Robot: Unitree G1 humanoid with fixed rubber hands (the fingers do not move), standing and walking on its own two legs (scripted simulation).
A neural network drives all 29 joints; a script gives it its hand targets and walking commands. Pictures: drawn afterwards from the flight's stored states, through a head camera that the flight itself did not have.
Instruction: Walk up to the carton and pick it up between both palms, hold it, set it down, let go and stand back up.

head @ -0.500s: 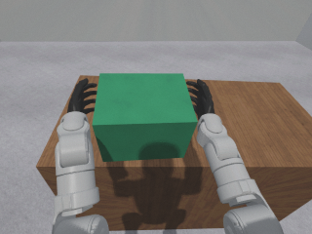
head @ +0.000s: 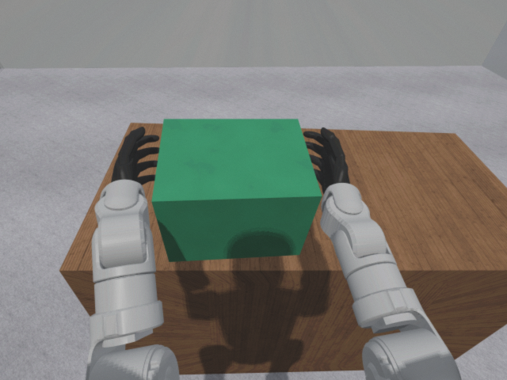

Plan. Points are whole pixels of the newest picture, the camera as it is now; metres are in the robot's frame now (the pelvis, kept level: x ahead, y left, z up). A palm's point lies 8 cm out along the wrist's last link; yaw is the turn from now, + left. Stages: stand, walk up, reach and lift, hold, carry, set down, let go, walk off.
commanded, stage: hold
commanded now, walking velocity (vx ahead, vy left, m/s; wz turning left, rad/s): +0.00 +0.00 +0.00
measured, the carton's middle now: (234, 189) +0.37 +0.00 +0.14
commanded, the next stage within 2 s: none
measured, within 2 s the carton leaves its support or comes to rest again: neither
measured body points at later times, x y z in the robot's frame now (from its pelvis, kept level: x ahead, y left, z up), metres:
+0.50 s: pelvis +0.00 +0.00 +0.00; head -0.03 +0.03 +0.45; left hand +0.37 +0.16 +0.17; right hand +0.37 -0.15 +0.17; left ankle +0.01 +0.12 -0.75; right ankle +0.03 -0.11 -0.75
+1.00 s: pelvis +0.00 +0.00 +0.00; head -0.03 +0.03 +0.45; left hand +0.37 +0.16 +0.17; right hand +0.36 -0.15 +0.17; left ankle +0.01 +0.12 -0.75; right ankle +0.03 -0.11 -0.75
